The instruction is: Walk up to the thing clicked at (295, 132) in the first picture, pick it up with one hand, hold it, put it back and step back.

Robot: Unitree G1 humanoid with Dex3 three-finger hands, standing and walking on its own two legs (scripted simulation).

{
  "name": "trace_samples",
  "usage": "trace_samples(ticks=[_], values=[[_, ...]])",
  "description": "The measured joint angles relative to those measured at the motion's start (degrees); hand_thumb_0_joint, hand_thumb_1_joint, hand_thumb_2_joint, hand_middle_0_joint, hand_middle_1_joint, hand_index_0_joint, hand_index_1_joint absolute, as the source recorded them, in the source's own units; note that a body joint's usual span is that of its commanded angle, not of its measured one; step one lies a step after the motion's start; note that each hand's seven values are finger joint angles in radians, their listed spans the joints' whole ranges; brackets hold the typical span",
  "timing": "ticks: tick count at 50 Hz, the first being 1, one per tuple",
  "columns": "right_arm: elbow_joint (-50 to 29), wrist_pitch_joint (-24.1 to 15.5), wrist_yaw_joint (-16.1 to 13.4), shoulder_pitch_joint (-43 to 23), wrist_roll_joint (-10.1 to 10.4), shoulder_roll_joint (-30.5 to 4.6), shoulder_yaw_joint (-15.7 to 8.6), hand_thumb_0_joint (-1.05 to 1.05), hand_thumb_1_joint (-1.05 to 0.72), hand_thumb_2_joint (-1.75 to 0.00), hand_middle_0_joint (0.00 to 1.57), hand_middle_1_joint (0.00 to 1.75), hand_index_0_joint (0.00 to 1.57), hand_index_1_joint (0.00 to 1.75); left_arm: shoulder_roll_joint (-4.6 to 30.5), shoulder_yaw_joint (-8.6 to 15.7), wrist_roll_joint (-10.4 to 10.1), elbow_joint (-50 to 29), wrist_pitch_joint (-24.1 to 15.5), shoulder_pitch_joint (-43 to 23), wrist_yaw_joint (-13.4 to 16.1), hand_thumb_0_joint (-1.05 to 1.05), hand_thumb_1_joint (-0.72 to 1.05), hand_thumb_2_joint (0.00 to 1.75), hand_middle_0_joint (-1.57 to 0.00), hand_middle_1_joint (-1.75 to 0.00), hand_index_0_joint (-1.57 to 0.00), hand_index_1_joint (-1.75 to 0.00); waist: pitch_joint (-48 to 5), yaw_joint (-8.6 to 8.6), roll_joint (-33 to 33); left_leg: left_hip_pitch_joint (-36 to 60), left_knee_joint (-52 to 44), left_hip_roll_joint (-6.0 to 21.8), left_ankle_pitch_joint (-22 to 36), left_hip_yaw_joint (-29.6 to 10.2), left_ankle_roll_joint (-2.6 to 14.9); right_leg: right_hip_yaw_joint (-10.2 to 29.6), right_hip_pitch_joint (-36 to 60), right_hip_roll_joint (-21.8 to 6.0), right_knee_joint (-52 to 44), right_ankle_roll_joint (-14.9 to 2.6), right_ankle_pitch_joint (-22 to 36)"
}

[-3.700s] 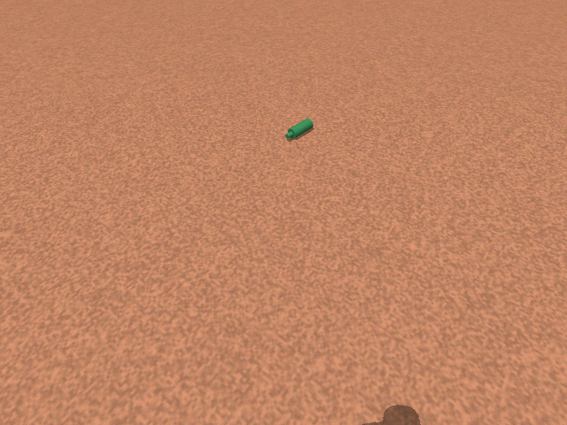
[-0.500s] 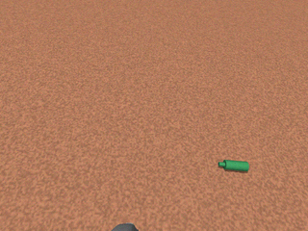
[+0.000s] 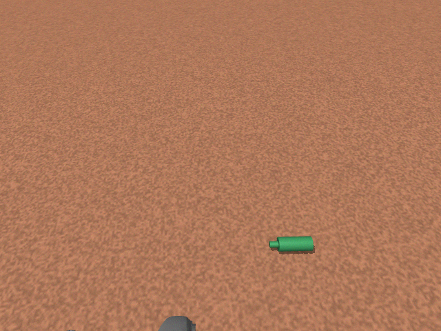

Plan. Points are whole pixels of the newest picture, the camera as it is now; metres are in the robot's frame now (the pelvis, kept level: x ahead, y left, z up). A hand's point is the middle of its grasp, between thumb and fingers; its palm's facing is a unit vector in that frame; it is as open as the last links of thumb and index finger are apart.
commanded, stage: walk up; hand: left
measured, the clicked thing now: (290, 243) +0.62 -0.25 -0.71
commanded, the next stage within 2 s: none
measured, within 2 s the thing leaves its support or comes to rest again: neither
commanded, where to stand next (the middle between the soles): +0.24 -0.43 m, yaw +5 degrees
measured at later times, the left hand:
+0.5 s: hand out of the picture +0.14 +0.11 -0.15, palm faces -0.06 -0.95 -0.31, open 7.4 cm
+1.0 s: hand out of the picture +0.15 -0.10 -0.15, palm faces +0.02 -0.94 -0.34, open 7.4 cm
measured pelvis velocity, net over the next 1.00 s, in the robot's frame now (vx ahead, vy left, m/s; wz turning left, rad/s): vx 0.13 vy -0.37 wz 0.06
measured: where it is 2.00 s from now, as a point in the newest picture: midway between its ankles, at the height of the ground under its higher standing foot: outside the picture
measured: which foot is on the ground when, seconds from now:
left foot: up 0.00-0.18, down 0.20-0.62, up 0.64-0.92, down 0.94-1.00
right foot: down 0.00-0.20, up 0.22-0.60, down 0.62-0.96, up 0.98-1.00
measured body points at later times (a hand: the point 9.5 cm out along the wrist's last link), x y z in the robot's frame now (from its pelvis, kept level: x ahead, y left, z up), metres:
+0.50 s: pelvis +0.06 -0.18 +0.01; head +0.08 -0.12 +0.45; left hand +0.14 +0.16 -0.13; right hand +0.08 -0.54 -0.04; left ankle +0.10 +0.00 -0.70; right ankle +0.12 -0.38 -0.65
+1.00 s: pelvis +0.13 -0.37 +0.00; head +0.17 -0.34 +0.45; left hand +0.15 -0.05 -0.13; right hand +0.21 -0.70 -0.09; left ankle +0.20 -0.29 -0.71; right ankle +0.13 -0.45 -0.69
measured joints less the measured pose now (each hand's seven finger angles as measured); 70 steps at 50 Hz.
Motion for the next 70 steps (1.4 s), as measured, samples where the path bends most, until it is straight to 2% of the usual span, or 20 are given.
trace_samples(ticks=[4,8,10,13,17,23,30,32,34,38,41,45,47,49,52,55,61,64,66,70], values=[[-0.69,-2.44,0.85,0.22,0.75,2.99,1.57,0.01,-0.91,-0.90,0.20,0.30,0.20,0.30,0.35,-0.49,0.46,0.71,0.20,2.32,0.72,0.01,0.91,0.90,-0.21,-0.30,-0.21,-0.30,0.35,2.01,-0.92,-1.53,-6.82,-3.48,2.60,6.27,-0.16,-1.52,2.88,1.91,-5.73,-3.37,2.09],[-1.14,-3.53,1.65,1.63,0.42,6.08,2.82,0.01,-0.91,-0.90,0.21,0.30,0.20,0.30,1.84,-0.24,0.87,0.02,0.56,3.19,1.25,0.01,0.90,0.90,-0.21,-0.30,-0.21,-0.30,1.36,3.16,-2.67,1.74,-19.56,-5.65,7.09,7.78,0.89,-4.01,4.53,4.37,-6.99,-4.87,1.54],[-1.73,-4.35,1.59,3.31,0.20,6.87,3.01,0.01,-0.91,-0.90,0.21,0.30,0.21,0.30,2.38,-0.44,0.60,-0.59,1.16,3.48,1.26,0.01,0.90,0.90,-0.21,-0.30,-0.21,-0.30,1.32,2.84,-3.56,6.01,-28.37,-6.40,15.19,7.54,1.04,-5.33,4.24,5.25,-4.43,-5.32,-0.65],[-2.02,-4.16,0.73,4.16,-0.63,7.87,2.81,0.00,-0.90,-0.90,0.21,0.30,0.21,0.30,1.98,-0.52,0.50,-0.05,2.24,2.42,1.66,0.01,0.91,0.90,-0.20,-0.30,-0.20,-0.30,2.31,1.22,-7.05,6.79,-26.91,-7.42,14.72,7.38,1.42,-0.85,0.57,5.75,6.84,-4.39,-4.11],[-2.01,-3.30,0.45,4.12,-0.31,7.44,2.23,0.01,-0.90,-0.90,0.21,0.30,0.21,0.30,1.40,-1.37,0.94,0.78,2.60,2.45,0.81,0.01,0.91,0.90,-0.20,-0.29,-0.20,-0.30,1.66,-0.74,-8.62,9.80,-28.62,-4.89,14.06,6.79,-0.22,3.31,-4.68,4.96,17.66,-2.83,-4.12],[-2.85,-3.79,1.15,5.41,-0.76,5.78,1.50,0.01,-0.90,-0.90,0.21,0.30,0.21,0.30,3.63,0.24,0.68,0.31,2.33,0.49,-0.09,0.01,0.91,0.90,-0.20,-0.30,-0.21,-0.30,1.60,-1.98,-9.55,10.97,-28.86,-0.07,13.39,3.90,-2.63,7.87,-7.92,-0.25,17.26,-0.53,0.07],[-3.44,-2.88,1.54,4.83,-1.86,1.94,0.22,0.01,-0.90,-0.90,0.21,0.30,0.21,0.30,6.61,2.21,0.01,0.81,2.80,-0.43,-0.98,0.01,0.91,0.90,-0.20,-0.29,-0.20,-0.30,0.62,-2.36,-8.42,9.10,-25.09,6.02,9.88,0.94,-3.61,3.72,-3.12,-4.37,2.84,-0.78,-2.23],[-2.36,-1.62,1.03,3.58,-2.00,-0.32,-0.53,0.01,-0.90,-0.90,0.21,0.30,0.21,0.30,5.25,2.52,0.31,1.23,1.64,-0.71,-0.54,0.01,0.91,0.90,-0.20,-0.29,-0.20,-0.30,1.54,-2.03,-4.27,7.09,-19.34,8.94,6.10,-2.53,-1.06,0.80,-1.86,-1.60,3.07,1.49,-0.39],[-0.82,0.12,-0.05,2.76,-1.36,-0.98,-1.19,0.01,-0.90,-0.90,0.21,0.30,0.21,0.30,3.57,1.66,1.03,0.76,0.60,-0.32,-0.04,0.01,0.91,0.90,-0.20,-0.29,-0.20,-0.30,1.42,-1.15,-1.84,2.65,-7.16,5.39,-0.61,-6.08,-0.12,-1.28,-2.23,-0.41,5.86,1.45,-2.48],[0.34,0.03,-0.14,0.01,0.45,1.04,-0.40,0.01,-0.91,-0.90,0.20,0.30,0.20,0.30,0.50,-0.09,0.50,1.59,0.37,2.18,0.65,0.01,0.91,0.90,-0.20,-0.29,-0.20,-0.30,0.60,1.44,-0.61,-1.53,2.05,-2.54,0.88,-0.98,0.04,-2.03,1.07,1.29,-0.16,-1.08,-0.56],[-0.71,-2.14,0.73,-0.30,0.81,3.64,1.29,0.01,-0.91,-0.90,0.20,0.30,0.20,0.30,0.57,-0.47,0.73,1.74,0.07,3.42,1.08,0.01,0.91,0.90,-0.21,-0.30,-0.21,-0.30,0.85,2.81,-1.38,-1.62,-4.53,-4.70,2.03,4.49,-0.01,-3.01,3.32,2.53,-4.35,-3.36,0.77],[-1.93,-3.60,1.61,0.35,0.59,6.93,2.97,0.01,-0.91,-0.90,0.21,0.30,0.20,0.30,1.67,-0.68,1.05,0.74,-0.04,4.01,1.65,0.01,0.90,0.90,-0.21,-0.30,-0.21,-0.30,1.90,3.89,-3.02,1.96,-18.76,-6.27,5.94,7.34,0.80,-5.11,5.00,4.47,-6.09,-5.20,0.39],[-2.81,-4.62,1.42,1.54,0.37,7.96,3.31,0.01,-0.91,-0.90,0.21,0.30,0.21,0.30,2.24,-1.01,0.71,0.07,0.50,4.11,1.74,0.01,0.90,0.90,-0.21,-0.30,-0.21,-0.30,2.16,3.48,-4.09,6.07,-28.94,-6.86,15.75,7.55,1.25,-6.20,4.56,4.99,-3.50,-5.83,-1.72],[-3.38,-4.82,0.69,2.06,-0.51,8.84,3.18,0.00,-0.90,-0.90,0.21,0.30,0.21,0.30,2.10,-1.12,0.36,0.38,1.21,2.89,2.09,0.01,0.91,0.90,-0.20,-0.30,-0.21,-0.30,3.41,2.25,-6.50,6.40,-27.96,-8.06,16.46,7.43,1.65,-3.64,2.43,4.67,3.55,-4.77,-4.04],[-3.47,-3.50,0.58,1.98,-0.15,8.35,2.85,0.00,-0.90,-0.90,0.21,0.30,0.21,0.30,0.92,-2.06,0.58,0.78,2.10,2.84,1.69,0.01,0.91,0.90,-0.20,-0.30,-0.20,-0.30,3.20,0.62,-7.16,7.88,-27.35,-6.49,14.39,7.16,1.34,-0.46,-2.37,4.96,15.55,-3.05,-7.26],[-3.79,-3.18,0.66,2.77,-0.34,7.73,2.09,0.01,-0.90,-0.90,0.21,0.30,0.21,0.30,1.10,-2.16,0.51,1.71,1.92,2.83,0.93,0.01,0.91,0.90,-0.20,-0.30,-0.20,-0.30,2.03,-0.97,-7.55,10.04,-29.10,-4.28,14.38,6.18,-0.14,1.86,-4.91,2.67,17.98,-2.21,-5.03],[-3.39,-1.59,3.42,3.28,-1.30,4.88,1.70,0.01,-0.90,-0.90,0.21,0.30,0.21,0.30,2.55,-1.15,-1.72,4.12,-0.94,1.42,1.59,0.01,0.91,0.90,-0.20,-0.30,-0.21,-0.30,0.63,-2.91,-6.36,9.90,-27.32,0.09,12.17,2.51,-1.45,3.60,-1.61,-1.94,2.69,-0.97,-1.96],[-3.41,0.74,4.48,2.04,-1.44,3.08,1.29,0.01,-0.90,-0.90,0.21,0.30,0.21,0.30,2.11,-0.90,-2.11,6.31,-2.91,0.74,3.34,0.01,0.91,0.90,-0.20,-0.30,-0.21,-0.30,0.92,-3.31,-2.98,7.16,-20.62,2.38,7.30,-1.37,-0.06,1.46,1.63,0.01,-2.25,1.52,1.87],[-2.83,2.74,4.43,0.82,-1.12,2.75,0.82,0.01,-0.91,-0.90,0.20,0.30,0.20,0.30,0.84,-1.55,-1.52,7.49,-3.77,0.58,4.51,0.01,0.91,0.90,-0.20,-0.30,-0.21,-0.30,0.91,-2.85,-0.39,5.02,-14.83,1.06,2.71,-4.84,0.66,0.02,1.08,1.50,0.35,1.52,0.17],[-2.13,3.53,4.91,-1.49,-0.36,3.17,0.61,0.01,-0.91,-0.90,0.20,0.30,0.20,0.30,-1.51,-3.34,-1.20,9.14,-4.53,0.30,5.28,0.01,0.91,0.90,-0.21,-0.30,-0.21,-0.30,0.63,-1.26,1.99,2.17,-8.09,-3.28,3.08,-3.28,-0.07,-0.14,1.64,1.22,-0.98,0.08,-0.02]])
